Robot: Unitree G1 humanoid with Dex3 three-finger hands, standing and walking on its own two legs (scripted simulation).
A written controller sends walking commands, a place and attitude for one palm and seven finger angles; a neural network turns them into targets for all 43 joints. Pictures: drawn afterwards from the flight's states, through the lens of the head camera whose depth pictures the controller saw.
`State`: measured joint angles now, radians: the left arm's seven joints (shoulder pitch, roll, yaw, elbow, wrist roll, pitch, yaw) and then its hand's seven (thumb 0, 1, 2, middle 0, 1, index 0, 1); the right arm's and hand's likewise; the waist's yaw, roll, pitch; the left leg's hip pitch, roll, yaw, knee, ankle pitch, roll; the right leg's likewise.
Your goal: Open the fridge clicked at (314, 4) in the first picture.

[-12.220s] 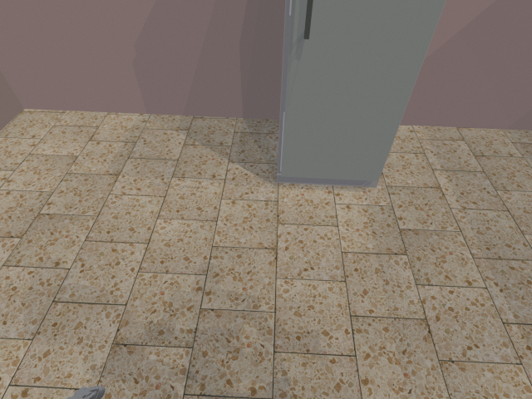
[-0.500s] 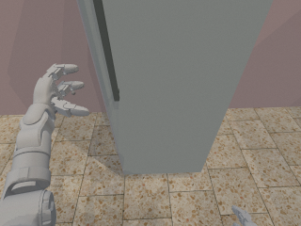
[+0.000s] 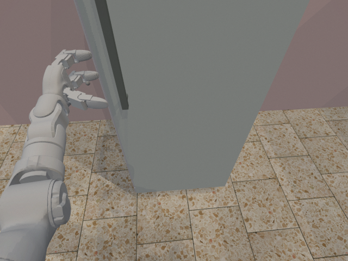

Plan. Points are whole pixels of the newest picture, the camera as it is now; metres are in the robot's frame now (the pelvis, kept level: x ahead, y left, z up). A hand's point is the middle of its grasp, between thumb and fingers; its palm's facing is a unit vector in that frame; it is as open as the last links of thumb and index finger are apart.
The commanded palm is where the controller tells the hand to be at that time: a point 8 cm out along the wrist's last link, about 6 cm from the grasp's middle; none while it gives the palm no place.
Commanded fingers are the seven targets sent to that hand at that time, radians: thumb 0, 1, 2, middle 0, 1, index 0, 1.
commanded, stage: move the hooked fingers beside the handle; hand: left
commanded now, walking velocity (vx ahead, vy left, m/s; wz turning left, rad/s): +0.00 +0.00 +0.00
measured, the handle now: (108, 26) +0.54 +0.14 +0.27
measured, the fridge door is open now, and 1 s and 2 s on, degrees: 0 0 0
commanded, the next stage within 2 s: feel for the door with the fingertips in 0.84 s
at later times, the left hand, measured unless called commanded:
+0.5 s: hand (84, 86) +0.46 +0.20 +0.17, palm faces +0.09 -1.00 +0.01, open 14.0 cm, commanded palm +0.43 +0.25 +0.17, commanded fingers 0.00 -0.50 0.30 -0.30 -1.20 -0.30 -1.20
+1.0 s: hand (89, 85) +0.46 +0.19 +0.17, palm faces +0.09 -1.00 +0.01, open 14.0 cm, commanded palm +0.43 +0.24 +0.17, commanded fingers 0.00 -0.50 0.30 -0.30 -1.20 -0.30 -1.20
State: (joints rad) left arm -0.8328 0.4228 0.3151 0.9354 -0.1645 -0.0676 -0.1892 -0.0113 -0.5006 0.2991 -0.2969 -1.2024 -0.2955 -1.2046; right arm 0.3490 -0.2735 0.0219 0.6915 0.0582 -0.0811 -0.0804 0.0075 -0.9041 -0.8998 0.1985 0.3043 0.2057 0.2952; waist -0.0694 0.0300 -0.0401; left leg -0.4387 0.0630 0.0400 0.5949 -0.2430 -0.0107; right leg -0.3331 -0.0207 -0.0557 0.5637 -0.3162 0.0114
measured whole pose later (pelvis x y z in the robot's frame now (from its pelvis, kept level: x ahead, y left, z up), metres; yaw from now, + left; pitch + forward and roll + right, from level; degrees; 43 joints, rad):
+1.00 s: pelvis +0.00 +0.00 +0.00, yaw +0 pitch +6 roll -1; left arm -0.82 0.42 0.33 0.96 -0.15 -0.10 -0.16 -0.01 -0.50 0.30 -0.30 -1.20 -0.30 -1.20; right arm 0.37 -0.26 0.02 0.68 0.06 -0.03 -0.07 0.01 -0.90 -0.90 0.20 0.30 0.21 0.30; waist -0.07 0.04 -0.05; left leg -0.47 0.07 0.04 0.62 -0.26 -0.01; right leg -0.36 -0.01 -0.05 0.59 -0.33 0.01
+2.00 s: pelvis +0.00 +0.00 -0.01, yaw +0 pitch +8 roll -1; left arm -0.94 0.39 0.29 1.06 -0.13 -0.15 -0.09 -0.01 -0.50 0.30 -0.34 -1.25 -0.33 -1.23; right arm 0.40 -0.26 0.00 0.71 0.04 -0.04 -0.05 0.01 -0.90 -0.90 0.20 0.30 0.21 0.30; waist -0.09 0.04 -0.06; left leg -0.52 0.07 0.03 0.65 -0.27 -0.01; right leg -0.41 -0.01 -0.06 0.61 -0.34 0.01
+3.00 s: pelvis +0.00 -0.01 +0.00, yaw -1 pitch +6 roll -1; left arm -0.86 0.28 0.26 0.96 -0.11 -0.12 0.00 -0.01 -0.50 0.30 -0.30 -1.20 -0.29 -1.20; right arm 0.35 -0.25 0.01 0.70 0.04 -0.03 -0.05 0.01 -0.91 -0.90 0.20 0.30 0.21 0.30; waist -0.08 0.05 -0.06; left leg -0.45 0.07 0.04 0.61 -0.26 -0.02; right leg -0.36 -0.01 -0.04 0.60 -0.34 0.00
